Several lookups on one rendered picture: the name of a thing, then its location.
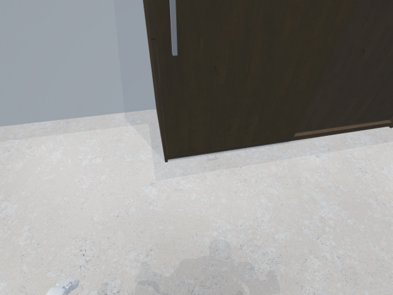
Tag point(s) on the wardrobe door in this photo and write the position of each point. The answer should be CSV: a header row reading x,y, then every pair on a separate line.
x,y
357,85
245,70

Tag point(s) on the robot left hand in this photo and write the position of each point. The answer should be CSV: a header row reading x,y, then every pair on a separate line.
x,y
64,287

